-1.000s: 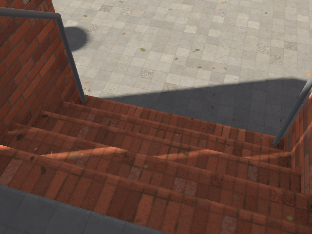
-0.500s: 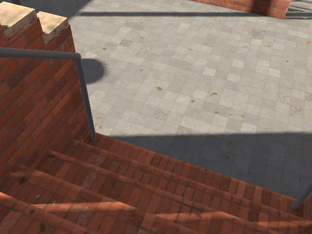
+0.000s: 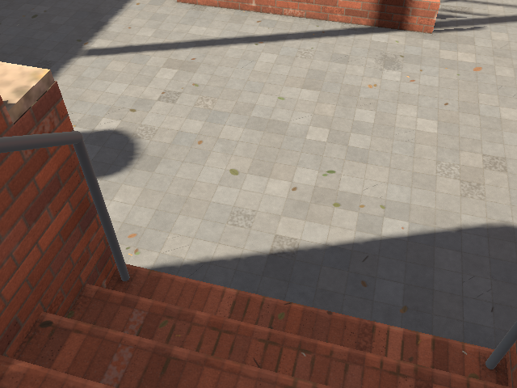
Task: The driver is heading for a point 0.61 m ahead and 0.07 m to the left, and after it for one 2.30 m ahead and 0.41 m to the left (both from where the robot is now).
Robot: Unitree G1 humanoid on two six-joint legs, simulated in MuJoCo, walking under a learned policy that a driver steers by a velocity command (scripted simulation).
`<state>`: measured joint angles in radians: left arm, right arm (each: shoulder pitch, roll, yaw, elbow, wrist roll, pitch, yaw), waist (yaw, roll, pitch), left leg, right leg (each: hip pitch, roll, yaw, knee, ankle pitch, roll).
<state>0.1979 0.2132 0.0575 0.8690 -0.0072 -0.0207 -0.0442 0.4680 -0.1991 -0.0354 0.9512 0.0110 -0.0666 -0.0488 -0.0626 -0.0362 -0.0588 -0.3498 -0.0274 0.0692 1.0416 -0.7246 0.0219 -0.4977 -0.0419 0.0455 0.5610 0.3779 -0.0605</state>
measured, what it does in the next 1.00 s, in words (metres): goes down, turning left: right foot 0.18 m lower, then left foot 0.18 m lower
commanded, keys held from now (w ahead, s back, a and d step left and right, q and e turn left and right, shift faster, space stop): w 0.26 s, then w+q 0.66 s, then w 0.08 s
